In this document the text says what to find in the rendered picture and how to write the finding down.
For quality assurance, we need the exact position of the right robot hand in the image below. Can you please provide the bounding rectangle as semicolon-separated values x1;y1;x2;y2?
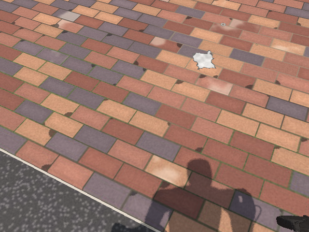
276;215;309;232

